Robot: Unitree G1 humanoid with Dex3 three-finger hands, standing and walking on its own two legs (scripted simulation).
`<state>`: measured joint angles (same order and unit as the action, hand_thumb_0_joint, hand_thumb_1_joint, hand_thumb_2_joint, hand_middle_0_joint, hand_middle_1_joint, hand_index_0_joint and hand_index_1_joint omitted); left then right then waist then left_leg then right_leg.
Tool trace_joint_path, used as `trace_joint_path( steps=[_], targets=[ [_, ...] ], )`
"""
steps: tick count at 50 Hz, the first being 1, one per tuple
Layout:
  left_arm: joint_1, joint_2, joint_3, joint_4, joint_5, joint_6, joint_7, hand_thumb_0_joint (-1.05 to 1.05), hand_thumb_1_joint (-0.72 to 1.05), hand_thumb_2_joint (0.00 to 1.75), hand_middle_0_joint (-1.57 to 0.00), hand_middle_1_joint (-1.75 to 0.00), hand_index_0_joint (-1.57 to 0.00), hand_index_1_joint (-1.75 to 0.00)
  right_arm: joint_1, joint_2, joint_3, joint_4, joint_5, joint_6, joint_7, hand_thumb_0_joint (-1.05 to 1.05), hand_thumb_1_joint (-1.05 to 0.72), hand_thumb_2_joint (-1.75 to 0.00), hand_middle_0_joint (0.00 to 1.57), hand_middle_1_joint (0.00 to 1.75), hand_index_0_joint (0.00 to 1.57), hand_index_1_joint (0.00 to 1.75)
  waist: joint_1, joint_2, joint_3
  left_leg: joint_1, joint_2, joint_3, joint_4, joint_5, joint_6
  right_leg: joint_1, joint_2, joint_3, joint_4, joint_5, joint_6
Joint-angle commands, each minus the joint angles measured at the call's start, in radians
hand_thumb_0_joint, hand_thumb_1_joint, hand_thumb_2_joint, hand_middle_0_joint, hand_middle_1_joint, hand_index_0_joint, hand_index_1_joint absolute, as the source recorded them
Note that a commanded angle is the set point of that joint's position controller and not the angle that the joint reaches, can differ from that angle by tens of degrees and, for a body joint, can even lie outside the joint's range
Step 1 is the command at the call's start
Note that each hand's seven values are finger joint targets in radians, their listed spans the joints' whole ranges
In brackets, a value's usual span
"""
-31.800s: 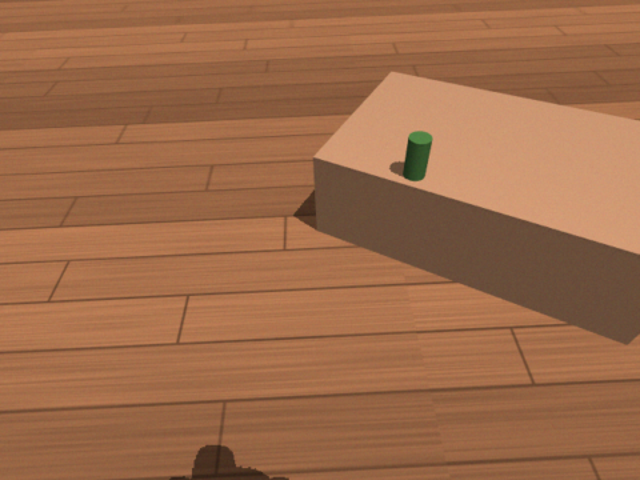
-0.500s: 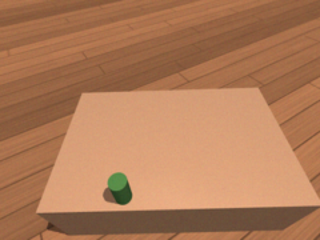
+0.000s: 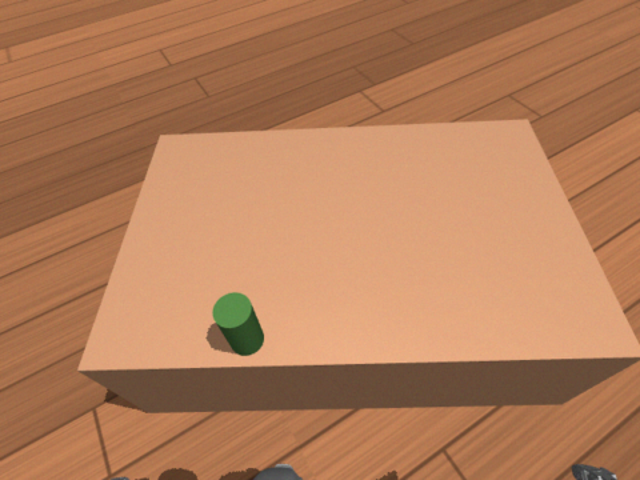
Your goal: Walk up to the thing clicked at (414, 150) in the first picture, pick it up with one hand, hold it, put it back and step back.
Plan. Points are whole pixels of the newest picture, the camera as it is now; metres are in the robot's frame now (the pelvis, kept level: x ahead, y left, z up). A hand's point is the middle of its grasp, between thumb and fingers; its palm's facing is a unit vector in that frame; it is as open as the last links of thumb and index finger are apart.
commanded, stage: step back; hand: left
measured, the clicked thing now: (240, 325) +0.44 +0.22 -0.30
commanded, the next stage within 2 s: none
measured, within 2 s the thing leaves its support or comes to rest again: neither
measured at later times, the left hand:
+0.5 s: hand out of the picture +0.03 +0.29 -0.15, palm faces -0.07 -0.93 -0.37, open 7.3 cm
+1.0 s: hand out of the picture -0.09 +0.30 -0.14, palm faces +0.02 -0.92 -0.40, open 7.4 cm
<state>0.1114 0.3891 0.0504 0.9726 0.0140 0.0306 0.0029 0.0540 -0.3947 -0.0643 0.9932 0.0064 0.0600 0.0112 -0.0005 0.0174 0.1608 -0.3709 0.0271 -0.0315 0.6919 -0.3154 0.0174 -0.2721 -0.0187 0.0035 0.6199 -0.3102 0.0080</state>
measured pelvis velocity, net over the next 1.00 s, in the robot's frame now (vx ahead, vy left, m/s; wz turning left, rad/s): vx -0.23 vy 0.03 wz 0.04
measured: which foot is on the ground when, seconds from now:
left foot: up 0.00-0.18, down 0.20-0.62, up 0.64-0.96, down 0.98-1.00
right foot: down 0.00-0.22, up 0.24-0.58, down 0.60-1.00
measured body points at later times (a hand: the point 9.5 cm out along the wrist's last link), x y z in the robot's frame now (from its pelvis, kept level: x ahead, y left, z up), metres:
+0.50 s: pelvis -0.09 +0.03 +0.00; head -0.02 +0.04 +0.45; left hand +0.03 +0.34 -0.13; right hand -0.01 -0.28 -0.11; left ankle -0.06 +0.13 -0.73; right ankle -0.12 -0.10 -0.68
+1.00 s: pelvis -0.23 +0.03 -0.01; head -0.16 +0.03 +0.43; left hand -0.09 +0.34 -0.11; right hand -0.13 -0.29 -0.13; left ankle -0.24 +0.15 -0.73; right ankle -0.13 -0.09 -0.73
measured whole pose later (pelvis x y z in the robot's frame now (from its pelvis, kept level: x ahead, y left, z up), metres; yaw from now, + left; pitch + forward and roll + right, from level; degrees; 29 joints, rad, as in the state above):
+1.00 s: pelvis -0.23 +0.03 -0.01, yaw +3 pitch -2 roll +1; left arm 0.09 0.38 0.06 0.75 0.03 0.05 0.01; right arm 0.18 -0.40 -0.05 0.89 -0.02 0.03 -0.01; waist 0.00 -0.02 0.19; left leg -0.25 -0.05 -0.03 0.66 -0.37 0.01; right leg -0.43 -0.05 -0.02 0.68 -0.21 0.00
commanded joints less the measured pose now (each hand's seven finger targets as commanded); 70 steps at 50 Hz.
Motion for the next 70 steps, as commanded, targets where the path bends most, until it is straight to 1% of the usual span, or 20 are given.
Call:
trace_joint_path(
  steps=[1, 9, 12, 16, 22, 29, 30, 31, 32, 35, 43, 48, 49, 51, 52, 55, 61, 67, 69, 70],
  targets=[
    [-0.111, 0.306, 0.079, -0.151, 0.023, -0.022, 0.023, 0.0, 0.9, 0.9, -0.2, -0.3, -0.2, -0.3, 0.079, -0.189, -0.047, -0.101, 0.005, 0.004, -0.009, 0.0, -0.9, -0.9, 0.2, 0.3, 0.2, 0.3, -0.029, -0.186, -0.127, 0.024, -0.077, -0.123, 0.494, -0.243, 0.02, -0.136, -0.35, 0.313, -0.272, 0.393, -0.299],
    [-0.028, 0.249, 0.066, -0.191, -0.001, 0.011, 0.022, 0.0, 0.9, 0.9, -0.2, -0.3, -0.2, -0.3, 0.179, -0.167, -0.04, -0.102, -0.038, -0.042, -0.023, 0.0, -0.9, -0.9, 0.2, 0.3, 0.2, 0.3, -0.015, -0.157, -0.222, 0.122, -0.053, 0.046, -0.297, 0.134, 0.0, 0.116, -0.188, 0.146, 0.051, 0.516, -0.148],
    [-0.07, 0.19, 0.06, -0.217, 0.006, 0.018, 0.041, 0.0, 0.9, 0.9, -0.2, -0.3, -0.2, -0.3, 0.153, -0.387, -0.092, -0.144, -0.043, -0.055, -0.019, 0.0, -0.9, -0.9, 0.2, 0.3, 0.2, 0.3, -0.062, 0.22, -0.242, 0.208, 0.36, -0.49, -0.319, 0.646, 0.247, -0.185, 0.124, 0.17, 0.434, -0.384, -0.025],
    [0.02, 0.179, 0.063, -0.184, -0.013, 0.014, 0.036, 0.0, 0.9, 0.9, -0.2, -0.3, -0.2, -0.3, 0.063, -0.233, -0.051, -0.166, -0.035, -0.057, -0.046, 0.0, -0.9, -0.9, 0.2, 0.3, 0.2, 0.3, 0.021, 0.149, -0.196, 0.326, 0.202, -0.192, -0.199, 0.743, 0.168, -0.288, 0.114, 0.192, 0.57, -0.189, -0.028],
    [0.011, 0.169, 0.069, -0.213, 0.001, 0.005, 0.025, 0.0, 0.9, 0.9, -0.2, -0.3, -0.2, -0.3, 0.128, -0.225, -0.054, -0.187, -0.03, -0.048, -0.05, 0.0, -0.9, -0.9, 0.2, 0.3, 0.2, 0.3, -0.034, 0.105, -0.191, 0.361, 0.242, -0.197, -0.19, 0.69, 0.231, -0.215, 0.09, 0.126, 0.371, -0.206, 0.017],
    [0.149, 0.166, 0.079, -0.16, 0.023, -0.021, 0.017, 0.0, 0.9, 0.9, -0.2, -0.3, -0.2, -0.3, 0.055, -0.224, -0.043, -0.223, -0.013, -0.03, -0.036, 0.0, -0.9, -0.9, 0.2, 0.3, 0.2, 0.3, 0.031, 0.092, -0.245, 0.138, 0.178, -0.135, -0.072, 0.34, 0.119, 0.137, 0.015, 0.055, -0.215, 0.155, -0.045],
    [0.133, 0.235, 0.098, -0.173, 0.035, -0.029, 0.018, 0.0, 0.9, 0.9, -0.2, -0.3, -0.2, -0.3, 0.067, -0.178, -0.028, -0.227, -0.001, -0.03, -0.033, 0.0, -0.9, -0.9, 0.2, 0.3, 0.2, 0.3, 0.019, -0.084, -0.233, -0.03, 0.062, -0.099, 0.041, 0.158, 0.05, 0.198, -0.126, 0.287, -0.225, 0.268, -0.083],
    [0.072, 0.333, 0.115, -0.194, 0.015, -0.022, 0.011, 0.0, 0.9, 0.9, -0.2, -0.3, -0.2, -0.3, 0.034, -0.16, -0.029, -0.239, 0.002, -0.025, -0.045, 0.0, -0.9, -0.9, 0.2, 0.3, 0.2, 0.3, 0.048, -0.312, -0.17, -0.081, -0.116, -0.002, 0.261, -0.264, -0.003, 0.04, -0.333, 0.503, -0.296, 0.37, -0.279],
    [0.051, 0.32, 0.113, -0.226, 0.027, -0.03, 0.012, 0.0, 0.9, 0.9, -0.2, -0.3, -0.2, -0.3, 0.041, -0.192, -0.041, -0.215, -0.005, -0.017, -0.052, 0.0, -0.9, -0.9, 0.2, 0.3, 0.2, 0.3, 0.048, -0.24, -0.125, -0.061, -0.105, -0.123, 0.452, -0.353, -0.012, -0.042, -0.382, 0.57, -0.288, 0.44, -0.333],
    [-0.031, 0.214, 0.088, -0.25, 0.009, -0.024, 0.021, 0.0, 0.9, 0.9, -0.2, -0.3, -0.2, -0.3, 0.127, -0.188, -0.027, -0.174, 0.01, -0.025, -0.051, 0.0, -0.9, -0.9, 0.2, 0.3, 0.2, 0.3, -0.016, -0.108, -0.144, -0.096, -0.145, -0.152, 0.511, -0.204, -0.02, 0.033, -0.196, 0.246, -0.181, 0.556, -0.208],
    [0.071, 0.201, 0.088, -0.276, 0.021, -0.01, 0.032, 0.0, 0.9, 0.9, -0.2, -0.3, -0.2, -0.3, 0.134, -0.181, -0.022, -0.193, -0.015, -0.038, -0.054, 0.0, -0.9, -0.9, 0.2, 0.3, 0.2, 0.3, 0.062, -0.202, -0.216, -0.118, -0.089, -0.062, 0.22, -0.227, -0.052, 0.252, -0.239, 0.249, -0.135, 0.553, -0.246],
    [-0.016, 0.232, 0.082, -0.301, 0.008, 0.011, 0.019, 0.0, 0.9, 0.9, -0.2, -0.3, -0.2, -0.3, 0.264, -0.179, -0.042, -0.136, -0.03, -0.045, -0.033, 0.0, -0.9, -0.9, 0.2, 0.3, 0.2, 0.3, -0.019, -0.174, -0.256, 0.187, -0.065, 0.05, -0.204, 0.028, 0.003, 0.052, -0.196, 0.196, -0.064, 0.298, -0.154],
    [-0.001, 0.204, 0.073, -0.299, 0.009, 0.018, 0.016, 0.0, 0.9, 0.9, -0.2, -0.3, -0.2, -0.3, 0.254, -0.201, -0.052, -0.143, -0.043, -0.048, -0.03, 0.0, -0.9, -0.9, 0.2, 0.3, 0.2, 0.3, -0.022, -0.083, -0.218, 0.201, -0.008, -0.053, -0.283, 0.06, 0.026, -0.037, -0.148, 0.176, -0.018, 0.146, -0.106],
    [-0.077, 0.205, 0.09, -0.306, 0.006, 0.013, 0.029, 0.0, 0.9, 0.9, -0.2, -0.3, -0.2, -0.3, 0.165, -0.385, -0.088, -0.182, -0.049, -0.046, -0.021, 0.0, -0.9, -0.9, 0.2, 0.3, 0.2, 0.3, -0.069, 0.258, -0.149, 0.0, 0.392, -0.542, -0.449, 0.131, 0.275, -0.172, 0.109, 0.091, 0.423, -0.351, -0.017],
    [-0.079, 0.212, 0.096, -0.282, 0.018, 0.016, 0.031, 0.0, 0.9, 0.9, -0.2, -0.3, -0.2, -0.3, 0.109, -0.349, -0.081, -0.188, -0.051, -0.057, -0.027, 0.0, -0.9, -0.9, 0.2, 0.3, 0.2, 0.3, -0.045, 0.155, -0.114, -0.049, 0.393, -0.517, -0.429, 0.202, 0.294, -0.15, 0.115, 0.195, 0.574, -0.33, -0.019],
    [0.077, 0.193, 0.101, -0.214, -0.007, 0.02, 0.024, 0.0, 0.9, 0.9, -0.2, -0.3, -0.2, -0.3, 0.005, -0.243, -0.045, -0.209, -0.05, -0.061, -0.039, 0.0, -0.9, -0.9, 0.2, 0.3, 0.2, 0.3, 0.057, 0.092, -0.109, 0.03, 0.236, -0.231, -0.331, 0.326, 0.193, -0.201, 0.134, 0.201, 0.692, -0.184, -0.022],
    [0.068, 0.172, 0.086, -0.226, 0.01, 0.012, 0.01, 0.0, 0.9, 0.9, -0.2, -0.3, -0.2, -0.3, 0.106, -0.237, -0.058, -0.208, -0.04, -0.056, -0.044, 0.0, -0.9, -0.9, 0.2, 0.3, 0.2, 0.3, -0.018, 0.139, -0.173, 0.281, 0.25, -0.204, -0.25, 0.415, 0.236, -0.2, 0.08, 0.138, 0.404, -0.226, 0.035],
    [0.235, 0.157, 0.073, -0.13, 0.015, -0.009, 0.007, 0.0, 0.9, 0.9, -0.2, -0.3, -0.2, -0.3, 0.057, -0.269, -0.059, -0.228, -0.027, -0.022, -0.034, 0.0, -0.9, -0.9, 0.2, 0.3, 0.2, 0.3, 0.037, 0.173, -0.26, 0.172, 0.203, -0.15, -0.14, 0.325, 0.149, 0.106, 0.051, -0.022, -0.204, 0.036, -0.018],
    [0.218, 0.273, 0.105, -0.147, 0.036, -0.018, 0.006, 0.0, 0.9, 0.9, -0.2, -0.3, -0.2, -0.3, 0.05, -0.184, -0.036, -0.252, -0.014, -0.02, -0.026, 0.0, -0.9, -0.9, 0.2, 0.3, 0.2, 0.3, 0.034, -0.108, -0.2, -0.115, 0.015, -0.086, 0.025, -0.02, 0.029, 0.134, -0.166, 0.34, -0.238, 0.031, -0.106],
    [0.134, 0.378, 0.124, -0.177, 0.033, -0.009, 0.004, 0.0, 0.9, 0.9, -0.2, -0.3, -0.2, -0.3, 0.0, -0.177, -0.044, -0.252, -0.011, -0.016, -0.046, 0.0, -0.9, -0.9, 0.2, 0.3, 0.2, 0.3, 0.08, -0.342, -0.133, -0.104, -0.115, -0.037, 0.287, -0.299, -0.014, -0.111, -0.361, 0.537, -0.35, 0.021, -0.27]
  ],
)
